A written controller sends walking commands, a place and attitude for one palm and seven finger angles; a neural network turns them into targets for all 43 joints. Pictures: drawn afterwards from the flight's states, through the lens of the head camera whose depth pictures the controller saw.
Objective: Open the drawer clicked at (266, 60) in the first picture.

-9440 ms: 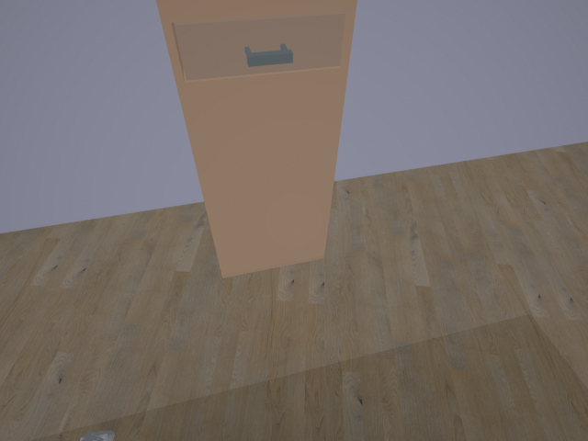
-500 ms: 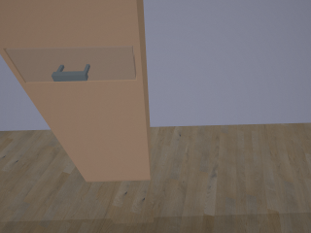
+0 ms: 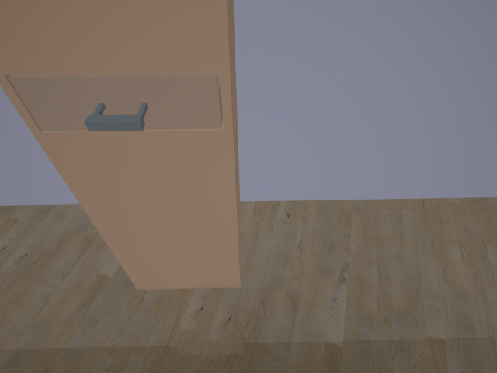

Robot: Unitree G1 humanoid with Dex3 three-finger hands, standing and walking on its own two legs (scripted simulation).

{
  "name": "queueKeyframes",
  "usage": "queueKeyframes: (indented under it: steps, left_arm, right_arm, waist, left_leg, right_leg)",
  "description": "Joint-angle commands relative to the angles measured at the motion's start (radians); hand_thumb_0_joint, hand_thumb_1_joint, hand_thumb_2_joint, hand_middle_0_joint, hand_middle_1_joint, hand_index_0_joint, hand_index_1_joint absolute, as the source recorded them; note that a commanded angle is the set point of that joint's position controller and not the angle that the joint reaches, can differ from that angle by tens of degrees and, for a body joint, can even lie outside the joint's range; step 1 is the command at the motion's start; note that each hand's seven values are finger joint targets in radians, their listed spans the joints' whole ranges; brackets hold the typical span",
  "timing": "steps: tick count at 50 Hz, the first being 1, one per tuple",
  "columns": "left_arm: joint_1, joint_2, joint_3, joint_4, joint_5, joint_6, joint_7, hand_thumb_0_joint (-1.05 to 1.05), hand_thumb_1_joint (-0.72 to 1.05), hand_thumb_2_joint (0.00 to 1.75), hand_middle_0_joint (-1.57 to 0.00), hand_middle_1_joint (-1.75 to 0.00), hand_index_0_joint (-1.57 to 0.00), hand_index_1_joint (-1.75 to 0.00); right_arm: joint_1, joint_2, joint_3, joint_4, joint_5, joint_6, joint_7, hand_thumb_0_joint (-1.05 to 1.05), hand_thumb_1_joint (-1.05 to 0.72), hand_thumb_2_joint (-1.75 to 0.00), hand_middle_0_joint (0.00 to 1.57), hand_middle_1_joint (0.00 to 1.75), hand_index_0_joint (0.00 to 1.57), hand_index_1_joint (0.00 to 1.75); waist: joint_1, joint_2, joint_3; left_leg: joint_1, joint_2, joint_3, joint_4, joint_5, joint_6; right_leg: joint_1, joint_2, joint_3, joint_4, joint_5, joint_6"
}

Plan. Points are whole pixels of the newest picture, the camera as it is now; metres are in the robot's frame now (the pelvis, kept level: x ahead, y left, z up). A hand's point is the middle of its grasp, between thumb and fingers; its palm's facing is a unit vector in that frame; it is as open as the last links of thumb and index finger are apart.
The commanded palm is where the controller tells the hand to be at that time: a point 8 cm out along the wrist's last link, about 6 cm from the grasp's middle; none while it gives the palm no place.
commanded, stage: come to a stop and stand still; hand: left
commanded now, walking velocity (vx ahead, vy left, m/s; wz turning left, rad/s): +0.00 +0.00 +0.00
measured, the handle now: (118, 115) +0.53 +0.29 +0.13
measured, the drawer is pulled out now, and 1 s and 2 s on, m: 0.00 0.00 0.00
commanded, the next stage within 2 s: look again from close up in 0.84 s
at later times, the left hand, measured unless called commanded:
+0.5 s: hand out of the picture +0.01 +0.18 -0.17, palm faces +0.02 -0.98 -0.20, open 7.3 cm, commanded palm none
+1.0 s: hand out of the picture +0.00 +0.15 -0.18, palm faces +0.03 -0.98 -0.18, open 7.3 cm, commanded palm none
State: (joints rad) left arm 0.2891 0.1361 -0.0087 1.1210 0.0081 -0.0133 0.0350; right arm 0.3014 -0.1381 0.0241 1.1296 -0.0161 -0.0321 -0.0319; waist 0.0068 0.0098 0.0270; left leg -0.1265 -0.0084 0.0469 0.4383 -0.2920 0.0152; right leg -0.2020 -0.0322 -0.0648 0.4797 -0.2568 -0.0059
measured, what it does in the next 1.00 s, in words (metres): stands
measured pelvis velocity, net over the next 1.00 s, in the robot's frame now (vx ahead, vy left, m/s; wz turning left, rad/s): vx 0.01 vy -0.01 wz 0.00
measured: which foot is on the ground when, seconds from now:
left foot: down 0.00-1.00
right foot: down 0.00-1.00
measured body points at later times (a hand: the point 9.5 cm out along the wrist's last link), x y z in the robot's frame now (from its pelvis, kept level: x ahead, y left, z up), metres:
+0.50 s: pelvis +0.00 +0.01 +0.00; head +0.01 +0.00 +0.45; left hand +0.01 +0.23 -0.16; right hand +0.00 -0.21 -0.16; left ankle -0.03 +0.11 -0.74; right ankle +0.00 -0.11 -0.74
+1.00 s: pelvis +0.01 -0.01 +0.00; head +0.02 -0.01 +0.45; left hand +0.00 +0.20 -0.16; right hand +0.00 -0.22 -0.17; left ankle -0.03 +0.11 -0.74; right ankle +0.00 -0.11 -0.74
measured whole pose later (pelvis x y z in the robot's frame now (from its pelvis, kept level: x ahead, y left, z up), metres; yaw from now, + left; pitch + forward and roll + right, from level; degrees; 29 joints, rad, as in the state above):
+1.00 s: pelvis +0.01 -0.01 +0.00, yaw +0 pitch -1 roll +0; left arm 0.29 0.13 -0.01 1.13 0.01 -0.01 0.04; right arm 0.29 -0.13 0.02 1.15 -0.01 -0.03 -0.04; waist 0.01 0.01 0.03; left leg -0.11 0.01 0.05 0.43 -0.31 0.00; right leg -0.19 -0.01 -0.07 0.48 -0.28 -0.02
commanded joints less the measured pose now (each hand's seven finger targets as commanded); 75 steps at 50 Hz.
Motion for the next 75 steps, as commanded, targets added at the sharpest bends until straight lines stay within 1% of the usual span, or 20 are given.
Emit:
queueKeyframes:
  steps: [1, 2, 3, 4, 5, 6, 8, 12, 13, 15, 18, 24, 27, 32, 39, 54, 61, 64, 72, 75]
  left_arm:
    - [0.111, 0.157, 0.021, -0.033, 0.003, -0.038, 0.036, 0.00, 0.90, 0.90, -0.20, -0.30, -0.20, -0.30]
    - [0.074, 0.143, 0.017, -0.054, 0.005, -0.041, 0.028, 0.00, 0.90, 0.90, -0.20, -0.30, -0.20, -0.30]
    - [0.040, 0.139, 0.017, -0.065, 0.003, -0.040, 0.020, 0.00, 0.90, 0.90, -0.20, -0.30, -0.20, -0.30]
    - [0.042, 0.130, 0.014, -0.069, 0.000, -0.036, 0.015, 0.00, 0.90, 0.90, -0.20, -0.30, -0.20, -0.30]
    - [0.050, 0.122, 0.011, -0.063, 0.001, -0.033, 0.013, 0.00, 0.90, 0.90, -0.20, -0.30, -0.20, -0.30]
    - [0.064, 0.113, 0.008, -0.058, 0.002, -0.029, 0.011, 0.00, 0.90, 0.90, -0.20, -0.30, -0.20, -0.30]
    - [0.060, 0.106, 0.006, -0.050, 0.002, -0.023, 0.008, 0.00, 0.90, 0.90, -0.20, -0.30, -0.20, -0.30]
    - [0.056, 0.098, 0.004, -0.050, 0.002, -0.013, 0.004, 0.00, 0.90, 0.90, -0.20, -0.30, -0.20, -0.30]
    - [0.053, 0.101, 0.005, -0.048, 0.003, -0.012, 0.003, 0.00, 0.90, 0.90, -0.20, -0.30, -0.20, -0.30]
    - [0.054, 0.105, 0.006, -0.049, 0.002, -0.013, 0.002, 0.00, 0.90, 0.90, -0.20, -0.30, -0.20, -0.30]
    - [0.051, 0.106, 0.007, -0.050, 0.003, -0.012, 0.001, 0.00, 0.90, 0.90, -0.20, -0.30, -0.20, -0.30]
    - [0.052, 0.107, 0.012, -0.043, 0.001, -0.014, 0.001, 0.00, 0.90, 0.90, -0.20, -0.30, -0.20, -0.30]
    - [0.053, 0.105, 0.012, -0.033, 0.001, -0.015, 0.002, 0.00, 0.90, 0.90, -0.20, -0.30, -0.20, -0.30]
    - [0.059, 0.101, 0.014, -0.025, 0.001, -0.017, 0.004, 0.00, 0.90, 0.90, -0.20, -0.30, -0.20, -0.30]
    - [0.065, 0.095, 0.014, -0.016, 0.002, -0.016, 0.004, 0.00, 0.90, 0.90, -0.20, -0.30, -0.20, -0.30]
    - [0.075, 0.087, 0.016, -0.015, 0.003, -0.017, 0.004, 0.00, 0.90, 0.90, -0.20, -0.30, -0.20, -0.30]
    - [0.080, 0.091, 0.019, -0.015, 0.002, -0.021, 0.004, 0.00, 0.90, 0.90, -0.20, -0.30, -0.20, -0.30]
    - [0.082, 0.087, 0.018, -0.015, 0.002, -0.019, 0.004, 0.00, 0.90, 0.90, -0.20, -0.30, -0.20, -0.30]
    - [0.086, 0.093, 0.021, -0.017, 0.002, -0.021, 0.003, 0.00, 0.90, 0.90, -0.20, -0.30, -0.20, -0.30]
    - [0.084, 0.090, 0.021, -0.019, 0.002, -0.019, 0.004, 0.00, 0.90, 0.90, -0.20, -0.30, -0.20, -0.30]
  right_arm:
    - [0.031, -0.078, -0.032, -0.119, 0.015, 0.006, 0.008, 0.00, -0.90, -0.90, 0.20, 0.30, 0.20, 0.30]
    - [0.057, -0.071, -0.030, -0.107, 0.011, 0.009, 0.011, 0.00, -0.90, -0.90, 0.20, 0.30, 0.20, 0.30]
    - [0.080, -0.066, -0.029, -0.101, 0.003, 0.007, 0.016, 0.00, -0.90, -0.90, 0.20, 0.30, 0.20, 0.30]
    - [0.077, -0.073, -0.027, -0.100, 0.001, 0.002, 0.016, 0.00, -0.90, -0.90, 0.20, 0.30, 0.20, 0.30]
    - [0.069, -0.083, -0.026, -0.102, 0.001, -0.004, 0.013, 0.00, -0.90, -0.90, 0.20, 0.30, 0.20, 0.30]
    - [0.063, -0.090, -0.025, -0.106, 0.003, -0.006, 0.008, 0.00, -0.90, -0.90, 0.20, 0.30, 0.20, 0.30]
    - [0.064, -0.101, -0.026, -0.108, 0.005, -0.004, 0.004, 0.00, -0.90, -0.90, 0.20, 0.30, 0.20, 0.30]
    - [0.051, -0.111, -0.022, -0.099, 0.005, -0.002, 0.003, 0.00, -0.90, -0.90, 0.20, 0.30, 0.20, 0.30]
    - [0.056, -0.111, -0.022, -0.096, 0.004, -0.002, 0.003, 0.00, -0.90, -0.90, 0.20, 0.30, 0.20, 0.30]
    - [0.052, -0.113, -0.020, -0.088, 0.004, -0.003, 0.003, 0.00, -0.90, -0.90, 0.20, 0.30, 0.20, 0.30]
    - [0.055, -0.113, -0.019, -0.075, 0.004, -0.002, 0.004, 0.00, -0.90, -0.90, 0.20, 0.30, 0.20, 0.30]
    - [0.058, -0.113, -0.018, -0.045, 0.004, -0.008, 0.001, 0.00, -0.90, -0.90, 0.20, 0.30, 0.20, 0.30]
    - [0.063, -0.105, -0.017, -0.034, 0.005, -0.007, -0.002, 0.00, -0.90, -0.90, 0.20, 0.30, 0.20, 0.30]
    - [0.066, -0.096, -0.018, -0.016, 0.005, -0.007, -0.004, 0.00, -0.90, -0.90, 0.20, 0.30, 0.20, 0.30]
    - [0.067, -0.083, -0.019, -0.001, 0.006, -0.003, -0.006, 0.00, -0.90, -0.90, 0.20, 0.30, 0.20, 0.30]
    - [0.067, -0.072, -0.019, 0.006, 0.006, -0.001, -0.008, 0.00, -0.90, -0.90, 0.20, 0.30, 0.20, 0.30]
    - [0.073, -0.069, -0.020, 0.009, 0.005, -0.003, -0.010, 0.00, -0.90, -0.90, 0.20, 0.30, 0.20, 0.30]
    - [0.069, -0.066, -0.020, 0.010, 0.005, 0.000, -0.010, 0.00, -0.90, -0.90, 0.20, 0.30, 0.20, 0.30]
    - [0.075, -0.063, -0.020, 0.011, 0.004, -0.001, -0.011, 0.00, -0.90, -0.90, 0.20, 0.30, 0.20, 0.30]
    - [0.073, -0.061, -0.020, 0.012, 0.004, 0.001, -0.011, 0.00, -0.90, -0.90, 0.20, 0.30, 0.20, 0.30]
  waist:
    - [-0.024, -0.146, -0.030]
    - [-0.035, -0.100, -0.048]
    - [-0.042, 0.030, -0.049]
    - [-0.032, 0.104, -0.028]
    - [-0.022, 0.132, -0.019]
    - [-0.015, 0.103, -0.018]
    - [-0.014, 0.015, 0.013]
    - [-0.008, 0.013, 0.074]
    - [-0.009, 0.023, 0.080]
    - [-0.005, -0.007, 0.081]
    - [-0.005, -0.014, 0.075]
    - [-0.001, 0.010, 0.036]
    - [-0.004, -0.013, 0.035]
    - [-0.004, -0.012, 0.027]
    - [-0.004, -0.011, 0.050]
    - [-0.002, -0.010, 0.057]
    - [-0.003, -0.011, 0.022]
    - [-0.001, -0.013, 0.049]
    - [-0.001, -0.019, 0.029]
    - [0.001, -0.006, 0.050]
  left_leg:
    - [-0.135, 0.065, -0.060, 0.084, -0.034, -0.008]
    - [-0.095, 0.062, -0.051, 0.068, -0.028, -0.008]
    - [-0.074, 0.066, -0.055, 0.034, 0.045, 0.001]
    - [-0.095, 0.089, -0.085, 0.004, 0.130, 0.013]
    - [-0.107, 0.109, -0.100, -0.007, 0.210, 0.023]
    - [-0.111, 0.118, -0.105, -0.013, 0.245, 0.029]
    - [-0.120, 0.120, -0.108, -0.025, 0.221, 0.032]
    - [-0.138, 0.113, -0.106, -0.074, 0.145, 0.033]
    - [-0.144, 0.113, -0.112, -0.086, 0.136, 0.033]
    - [-0.138, 0.109, -0.106, -0.090, 0.132, 0.032]
    - [-0.132, 0.107, -0.104, -0.102, 0.115, 0.032]
    - [-0.095, 0.108, -0.093, -0.092, 0.201, 0.029]
    - [-0.081, 0.109, -0.089, -0.090, 0.216, 0.027]
    - [-0.061, 0.110, -0.079, -0.083, 0.237, 0.024]
    - [-0.070, 0.109, -0.073, -0.084, 0.206, 0.020]
    - [-0.073, 0.108, -0.069, -0.080, 0.185, 0.015]
    - [-0.053, 0.109, -0.064, -0.069, 0.220, 0.010]
    - [-0.063, 0.109, -0.063, -0.072, 0.199, 0.010]
    - [-0.058, 0.109, -0.060, -0.071, 0.206, 0.006]
    - [-0.069, 0.108, -0.060, -0.074, 0.191, 0.005]
  right_leg:
    - [0.053, -0.192, 0.189, -0.087, 0.441, -0.043]
    - [0.006, -0.172, 0.170, -0.087, 0.269, -0.062]
    - [-0.019, -0.137, 0.134, -0.056, 0.167, -0.066]
    - [-0.022, -0.102, 0.115, -0.033, 0.129, -0.057]
    - [-0.002, -0.081, 0.094, -0.014, 0.147, -0.050]
    - [0.015, -0.071, 0.086, -0.013, 0.152, -0.047]
    - [0.017, -0.066, 0.078, -0.023, 0.140, -0.041]
    - [0.000, -0.065, 0.081, -0.046, 0.099, -0.034]
    - [0.004, -0.062, 0.079, -0.046, 0.087, -0.033]
    - [0.009, -0.067, 0.082, -0.055, 0.099, -0.031]
    - [0.016, -0.067, 0.084, -0.063, 0.090, -0.031]
    - [0.048, -0.074, 0.078, -0.054, 0.168, -0.029]
    - [0.048, -0.076, 0.082, -0.054, 0.197, -0.031]
    - [0.052, -0.081, 0.084, -0.055, 0.234, -0.034]
    - [0.044, -0.080, 0.089, -0.065, 0.224, -0.035]
    - [0.038, -0.081, 0.098, -0.083, 0.211, -0.041]
    - [0.059, -0.085, 0.100, -0.075, 0.276, -0.046]
    - [0.043, -0.082, 0.101, -0.084, 0.248, -0.046]
    - [0.059, -0.084, 0.101, -0.086, 0.267, -0.049]
    - [0.047, -0.083, 0.099, -0.093, 0.241, -0.048]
